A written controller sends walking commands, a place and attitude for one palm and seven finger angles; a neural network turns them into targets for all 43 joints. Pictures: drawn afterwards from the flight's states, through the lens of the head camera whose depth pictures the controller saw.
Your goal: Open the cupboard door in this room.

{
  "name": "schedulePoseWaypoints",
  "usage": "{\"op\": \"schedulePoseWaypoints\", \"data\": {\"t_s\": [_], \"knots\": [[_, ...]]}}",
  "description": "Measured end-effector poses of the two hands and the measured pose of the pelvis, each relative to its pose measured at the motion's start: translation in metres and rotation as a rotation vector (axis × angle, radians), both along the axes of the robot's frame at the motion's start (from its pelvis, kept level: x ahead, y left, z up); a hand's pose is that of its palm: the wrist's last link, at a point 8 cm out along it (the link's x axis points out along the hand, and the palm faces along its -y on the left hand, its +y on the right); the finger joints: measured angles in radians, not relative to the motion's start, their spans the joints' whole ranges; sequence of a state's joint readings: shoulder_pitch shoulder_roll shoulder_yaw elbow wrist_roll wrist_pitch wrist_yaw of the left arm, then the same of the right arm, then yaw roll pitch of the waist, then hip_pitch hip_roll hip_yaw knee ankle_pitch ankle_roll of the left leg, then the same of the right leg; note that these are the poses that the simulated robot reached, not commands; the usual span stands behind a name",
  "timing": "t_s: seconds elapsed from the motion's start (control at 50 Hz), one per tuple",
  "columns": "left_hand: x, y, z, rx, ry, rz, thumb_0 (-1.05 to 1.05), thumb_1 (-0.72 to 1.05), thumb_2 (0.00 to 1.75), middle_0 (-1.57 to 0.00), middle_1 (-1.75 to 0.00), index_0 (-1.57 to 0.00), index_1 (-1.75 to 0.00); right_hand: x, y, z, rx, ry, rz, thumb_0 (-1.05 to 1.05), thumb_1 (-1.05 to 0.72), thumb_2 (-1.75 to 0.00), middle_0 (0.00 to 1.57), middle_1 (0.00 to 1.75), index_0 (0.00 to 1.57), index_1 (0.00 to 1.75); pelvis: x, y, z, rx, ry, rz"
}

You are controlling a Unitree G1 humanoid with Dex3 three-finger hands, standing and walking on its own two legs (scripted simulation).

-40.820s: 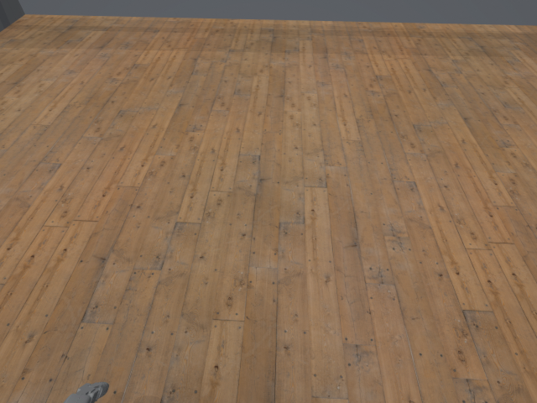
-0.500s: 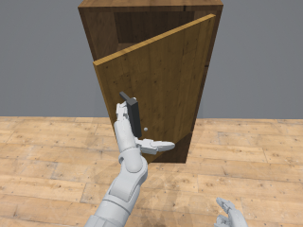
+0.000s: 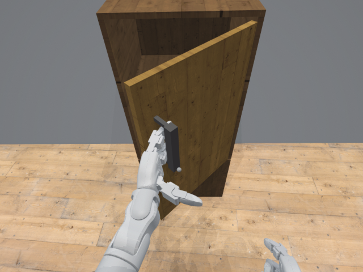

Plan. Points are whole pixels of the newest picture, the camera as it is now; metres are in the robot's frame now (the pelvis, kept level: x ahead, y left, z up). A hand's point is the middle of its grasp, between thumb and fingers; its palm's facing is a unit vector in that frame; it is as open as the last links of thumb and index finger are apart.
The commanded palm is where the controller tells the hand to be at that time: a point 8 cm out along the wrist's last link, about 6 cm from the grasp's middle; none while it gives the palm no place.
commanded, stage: slide the hand sideways off the handle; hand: left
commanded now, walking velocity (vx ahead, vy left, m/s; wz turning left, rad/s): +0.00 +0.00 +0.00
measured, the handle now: (166, 144) +0.38 +0.06 +0.09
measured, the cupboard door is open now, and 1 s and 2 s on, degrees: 45 45 45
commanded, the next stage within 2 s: draw the hand back to the body in 0.86 s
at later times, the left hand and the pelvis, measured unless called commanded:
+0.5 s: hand (157, 190) +0.26 +0.06 +0.09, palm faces +0.00 -1.00 +0.00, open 16.3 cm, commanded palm +0.23 +0.12 +0.08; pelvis +0.02 -0.01 +0.00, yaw +0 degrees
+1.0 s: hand (137, 209) +0.22 +0.10 +0.08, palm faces +0.00 -1.00 -0.02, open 16.3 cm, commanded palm +0.20 +0.16 +0.09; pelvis +0.02 -0.02 -0.01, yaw +1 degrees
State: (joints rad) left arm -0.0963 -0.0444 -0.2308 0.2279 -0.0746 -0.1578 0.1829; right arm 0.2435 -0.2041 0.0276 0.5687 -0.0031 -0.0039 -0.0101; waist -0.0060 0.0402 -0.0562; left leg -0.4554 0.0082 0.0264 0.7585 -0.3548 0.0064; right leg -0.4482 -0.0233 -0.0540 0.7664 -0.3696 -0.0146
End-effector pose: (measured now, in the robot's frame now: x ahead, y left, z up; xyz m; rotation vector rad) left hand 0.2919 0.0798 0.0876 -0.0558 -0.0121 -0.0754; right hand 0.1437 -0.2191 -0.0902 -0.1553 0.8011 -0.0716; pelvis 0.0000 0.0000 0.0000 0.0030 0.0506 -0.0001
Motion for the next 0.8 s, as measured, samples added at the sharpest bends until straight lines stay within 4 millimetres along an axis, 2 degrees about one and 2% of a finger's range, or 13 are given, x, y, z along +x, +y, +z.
{"op": "schedulePoseWaypoints", "data": {"t_s": [0.14, 0.28, 0.48, 0.66, 0.8], "knots": [[-0.015, 0.009, 0.002, 0.045, -0.040, 0.033, -0.01, -0.50, 0.30, -0.15, -0.31, -0.16, -0.31, 0.008, 0.002, 0.008, 0.011, -0.023, 0.016, 0.02, -0.91, -0.90, 0.20, 0.30, 0.20, 0.30, 0.005, -0.002, 0.001, 0.003, 0.000, -0.014], [-0.034, 0.026, -0.001, 0.055, -0.011, 0.049, -0.01, -0.50, 0.30, -0.16, -0.31, -0.16, -0.30, 0.028, 0.004, 0.014, 0.010, -0.062, 0.037, 0.02, -0.91, -0.90, 0.20, 0.30, 0.20, 0.30, 0.011, -0.004, 0.001, -0.001, -0.004, -0.005], [-0.052, 0.038, 0.004, 0.054, -0.018, 0.076, -0.01, -0.50, 0.30, -0.16, -0.31, -0.16, -0.30, 0.054, 0.006, 0.019, 0.016, -0.130, 0.072, 0.02, -0.91, -0.90, 0.20, 0.30, 0.20, 0.30, 0.019, -0.009, -0.002, 0.001, 0.006, 0.007], [-0.064, 0.055, -0.004, 0.080, 0.023, 0.090, -0.01, -0.50, 0.30, -0.15, -0.30, -0.16, -0.30, 0.057, 0.000, 0.015, 0.007, -0.131, 0.075, 0.02, -0.91, -0.90, 0.20, 0.30, 0.20, 0.30, 0.023, -0.015, -0.004, 0.004, 0.019, 0.012], [-0.079, 0.067, 0.003, 0.079, -0.003, 0.100, -0.01, -0.50, 0.30, -0.15, -0.30, -0.15, -0.30, 0.052, -0.009, 0.012, 0.000, -0.141, 0.059, 0.02, -0.91, -0.90, 0.20, 0.30, 0.20, 0.30, 0.025, -0.018, -0.006, 0.002, 0.030, 0.016]]}}
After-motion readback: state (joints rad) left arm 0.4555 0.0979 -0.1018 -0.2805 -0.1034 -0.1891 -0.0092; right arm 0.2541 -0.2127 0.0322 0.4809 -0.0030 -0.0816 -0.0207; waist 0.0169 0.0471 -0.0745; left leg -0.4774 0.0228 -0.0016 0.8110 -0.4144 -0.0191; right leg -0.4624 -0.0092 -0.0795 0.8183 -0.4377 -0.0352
